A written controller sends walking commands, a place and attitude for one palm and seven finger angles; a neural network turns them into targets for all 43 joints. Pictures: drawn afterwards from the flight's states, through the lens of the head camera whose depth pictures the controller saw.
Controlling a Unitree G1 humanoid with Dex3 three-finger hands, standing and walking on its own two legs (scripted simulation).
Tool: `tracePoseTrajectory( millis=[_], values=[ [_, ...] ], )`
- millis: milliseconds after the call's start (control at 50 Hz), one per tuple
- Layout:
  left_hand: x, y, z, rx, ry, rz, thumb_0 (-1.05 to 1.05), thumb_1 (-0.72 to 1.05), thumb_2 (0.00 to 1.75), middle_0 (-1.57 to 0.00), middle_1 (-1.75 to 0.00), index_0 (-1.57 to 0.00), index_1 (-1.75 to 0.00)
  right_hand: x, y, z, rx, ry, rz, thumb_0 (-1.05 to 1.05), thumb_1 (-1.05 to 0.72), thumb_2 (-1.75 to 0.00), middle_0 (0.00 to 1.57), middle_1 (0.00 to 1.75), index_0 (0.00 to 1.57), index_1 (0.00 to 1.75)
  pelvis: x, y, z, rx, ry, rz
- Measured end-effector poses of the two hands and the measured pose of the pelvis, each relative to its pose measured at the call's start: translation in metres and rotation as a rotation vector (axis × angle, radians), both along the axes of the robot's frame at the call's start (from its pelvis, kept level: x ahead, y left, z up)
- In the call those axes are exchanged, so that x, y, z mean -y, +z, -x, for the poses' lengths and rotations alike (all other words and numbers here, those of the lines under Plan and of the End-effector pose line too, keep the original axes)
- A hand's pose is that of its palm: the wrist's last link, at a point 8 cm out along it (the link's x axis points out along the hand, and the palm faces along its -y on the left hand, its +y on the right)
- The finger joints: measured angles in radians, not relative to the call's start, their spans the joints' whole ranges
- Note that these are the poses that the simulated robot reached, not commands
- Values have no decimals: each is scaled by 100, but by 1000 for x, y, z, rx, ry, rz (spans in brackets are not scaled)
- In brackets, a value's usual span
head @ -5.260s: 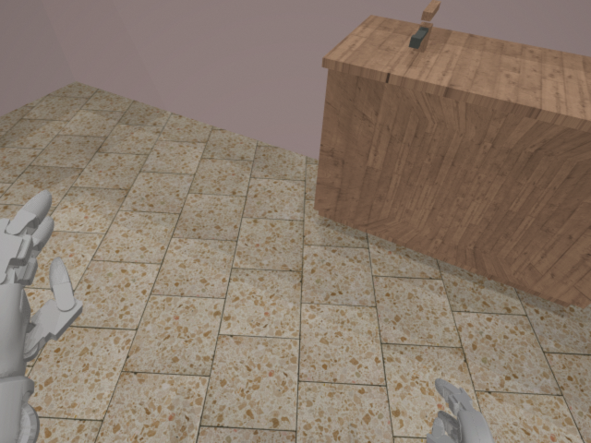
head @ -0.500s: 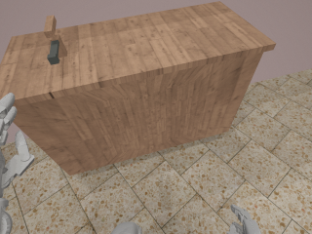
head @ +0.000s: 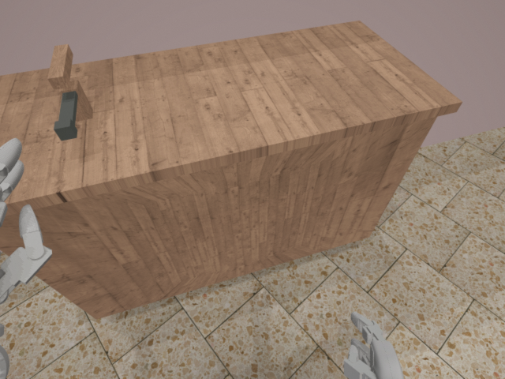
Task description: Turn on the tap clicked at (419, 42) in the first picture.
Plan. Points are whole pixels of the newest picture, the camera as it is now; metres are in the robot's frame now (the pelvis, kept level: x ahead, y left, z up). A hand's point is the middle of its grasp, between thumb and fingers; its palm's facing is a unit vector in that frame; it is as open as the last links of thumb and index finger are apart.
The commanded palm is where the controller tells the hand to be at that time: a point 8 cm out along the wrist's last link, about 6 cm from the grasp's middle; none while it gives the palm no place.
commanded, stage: take the last steps up to it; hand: left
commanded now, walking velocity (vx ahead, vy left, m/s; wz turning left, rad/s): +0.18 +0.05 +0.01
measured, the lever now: (66, 129) +0.50 +0.39 +0.10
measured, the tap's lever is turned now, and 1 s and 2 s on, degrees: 0 0 0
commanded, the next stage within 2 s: come to a stop and stand still in 0.22 s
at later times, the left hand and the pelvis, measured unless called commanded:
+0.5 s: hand (62, 186) +0.30 +0.26 +0.18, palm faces +0.41 -0.83 -0.38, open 7.4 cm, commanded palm +0.24 +0.30 +0.18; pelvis +0.08 +0.02 +0.00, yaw +0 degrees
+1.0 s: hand (88, 216) +0.27 +0.22 +0.17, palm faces +0.38 -0.85 -0.37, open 7.5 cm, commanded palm +0.22 +0.26 +0.18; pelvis +0.05 -0.01 +0.00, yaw -2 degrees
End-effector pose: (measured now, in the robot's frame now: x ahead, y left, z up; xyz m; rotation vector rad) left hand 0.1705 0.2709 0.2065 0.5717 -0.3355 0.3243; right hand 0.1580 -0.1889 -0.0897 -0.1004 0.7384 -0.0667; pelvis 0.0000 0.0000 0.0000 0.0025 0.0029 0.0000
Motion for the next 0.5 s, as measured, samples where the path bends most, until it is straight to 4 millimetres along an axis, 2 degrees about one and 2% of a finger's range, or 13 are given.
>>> tracePoseTrajectory(
  millis=[80,120,200,300,400,500],
  values=[
    [5,-8,-13,-17,61,-7,1,88,90,-21,-30,-21,-30,14,-23,-11,-54,19,0,1,-90,-89,20,30,21,30,10,-9,-16,14,9,-2],
    [5,-14,-22,-28,80,40,1,88,90,-21,-30,-21,-30,25,-25,-15,-92,23,23,2,-91,-89,20,30,21,30,11,-6,-22,17,9,-12],
    [6,-20,-41,-59,78,84,1,88,90,-21,-30,-21,-30,48,-13,-23,-124,-5,87,2,-91,-89,20,30,21,30,11,4,-36,10,14,-24],
    [5,-16,-58,-47,18,75,2,88,90,-21,-30,-21,-30,67,10,-39,-96,-49,174,2,-91,-90,20,30,20,30,4,7,-52,3,13,-22],
    [-14,-12,-74,43,-22,59,1,88,90,-21,-30,-21,-30,64,21,-61,-39,-92,236,2,-91,-90,20,30,20,30,-13,-4,-71,23,0,1],
    [-31,-13,-92,46,2,84,1,88,90,-21,-30,-21,-30,32,26,-78,-2,-61,173,2,-91,-90,19,30,20,30,-17,2,-78,22,-3,12]
  ],
)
